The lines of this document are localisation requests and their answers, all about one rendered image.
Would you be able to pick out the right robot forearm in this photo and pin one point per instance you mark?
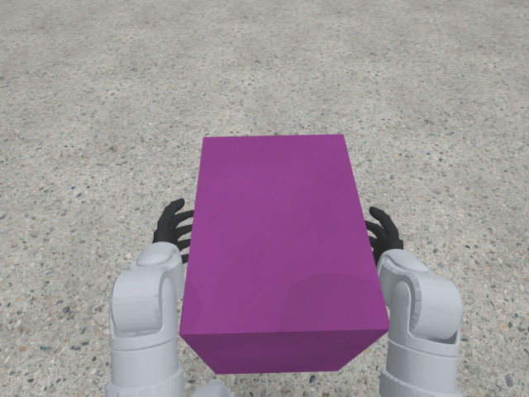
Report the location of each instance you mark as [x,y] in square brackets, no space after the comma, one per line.
[424,329]

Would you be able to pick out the robot left hand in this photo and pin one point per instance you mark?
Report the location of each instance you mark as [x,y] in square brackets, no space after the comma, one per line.
[166,226]

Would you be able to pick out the robot right hand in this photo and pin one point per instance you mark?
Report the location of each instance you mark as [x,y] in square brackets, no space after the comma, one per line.
[387,235]

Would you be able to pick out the left robot forearm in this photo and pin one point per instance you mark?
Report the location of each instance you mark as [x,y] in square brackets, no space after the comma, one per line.
[143,325]

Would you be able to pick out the left robot shin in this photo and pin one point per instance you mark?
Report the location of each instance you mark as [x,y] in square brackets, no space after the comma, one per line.
[215,382]

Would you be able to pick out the carton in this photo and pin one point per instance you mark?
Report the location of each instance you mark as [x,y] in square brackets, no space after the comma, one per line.
[281,275]

